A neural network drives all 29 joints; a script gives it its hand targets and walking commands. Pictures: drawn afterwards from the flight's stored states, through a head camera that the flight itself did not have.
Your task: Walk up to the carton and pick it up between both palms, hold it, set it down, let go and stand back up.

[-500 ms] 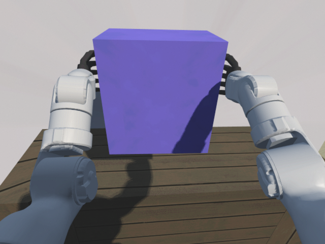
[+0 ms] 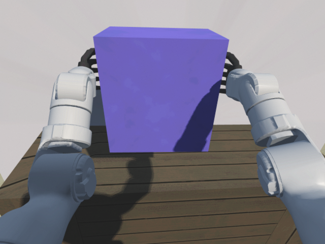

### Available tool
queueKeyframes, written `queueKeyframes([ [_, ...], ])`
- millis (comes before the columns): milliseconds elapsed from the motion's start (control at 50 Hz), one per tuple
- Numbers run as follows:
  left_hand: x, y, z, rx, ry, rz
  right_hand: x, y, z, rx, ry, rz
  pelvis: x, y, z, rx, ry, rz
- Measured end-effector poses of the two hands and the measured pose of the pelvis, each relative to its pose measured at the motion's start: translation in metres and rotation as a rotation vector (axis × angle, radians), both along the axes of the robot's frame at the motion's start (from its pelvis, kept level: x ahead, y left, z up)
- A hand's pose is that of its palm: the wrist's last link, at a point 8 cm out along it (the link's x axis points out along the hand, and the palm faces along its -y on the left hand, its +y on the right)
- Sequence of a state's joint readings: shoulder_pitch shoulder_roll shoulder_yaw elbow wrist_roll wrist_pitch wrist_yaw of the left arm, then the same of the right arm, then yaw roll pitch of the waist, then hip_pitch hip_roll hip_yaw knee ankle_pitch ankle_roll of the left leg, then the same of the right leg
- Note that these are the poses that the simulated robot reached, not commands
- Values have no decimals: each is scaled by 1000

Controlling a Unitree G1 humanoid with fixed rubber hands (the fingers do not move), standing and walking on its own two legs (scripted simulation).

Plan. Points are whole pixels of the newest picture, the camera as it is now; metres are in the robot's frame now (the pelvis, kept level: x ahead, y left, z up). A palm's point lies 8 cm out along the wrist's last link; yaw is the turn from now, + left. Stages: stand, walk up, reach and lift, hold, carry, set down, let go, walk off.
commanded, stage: hold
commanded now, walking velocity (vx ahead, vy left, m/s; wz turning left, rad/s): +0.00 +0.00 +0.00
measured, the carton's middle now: (159, 89) +0.41 +0.01 +0.28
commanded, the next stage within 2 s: none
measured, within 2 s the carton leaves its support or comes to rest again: neither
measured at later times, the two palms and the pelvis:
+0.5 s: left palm (80, 74) +0.36 +0.19 +0.33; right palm (234, 76) +0.36 -0.15 +0.34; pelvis -0.01 +0.01 +0.00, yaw +0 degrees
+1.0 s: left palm (82, 74) +0.36 +0.18 +0.33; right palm (234, 76) +0.36 -0.15 +0.33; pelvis -0.01 +0.00 +0.00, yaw +0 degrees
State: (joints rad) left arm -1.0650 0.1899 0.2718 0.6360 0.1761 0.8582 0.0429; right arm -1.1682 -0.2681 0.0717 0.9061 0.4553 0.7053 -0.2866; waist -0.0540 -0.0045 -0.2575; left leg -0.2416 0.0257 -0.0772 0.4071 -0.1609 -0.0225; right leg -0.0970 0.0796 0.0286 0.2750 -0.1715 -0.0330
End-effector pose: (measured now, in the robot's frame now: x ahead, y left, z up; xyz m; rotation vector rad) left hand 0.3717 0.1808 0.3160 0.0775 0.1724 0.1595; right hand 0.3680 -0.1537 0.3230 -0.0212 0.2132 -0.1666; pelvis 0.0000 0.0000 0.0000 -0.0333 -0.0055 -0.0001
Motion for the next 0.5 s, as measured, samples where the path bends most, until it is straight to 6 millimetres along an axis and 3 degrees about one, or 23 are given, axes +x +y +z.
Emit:
queueKeyframes([
  [220,0,-2,0,1,10,-8,-2,-2,2,1,9,-12,-5,4,0,-2,14,-10],
  [500,-15,5,13,-20,-20,12,-13,5,15,20,-21,-6,-7,9,0,-3,-16,5],
])
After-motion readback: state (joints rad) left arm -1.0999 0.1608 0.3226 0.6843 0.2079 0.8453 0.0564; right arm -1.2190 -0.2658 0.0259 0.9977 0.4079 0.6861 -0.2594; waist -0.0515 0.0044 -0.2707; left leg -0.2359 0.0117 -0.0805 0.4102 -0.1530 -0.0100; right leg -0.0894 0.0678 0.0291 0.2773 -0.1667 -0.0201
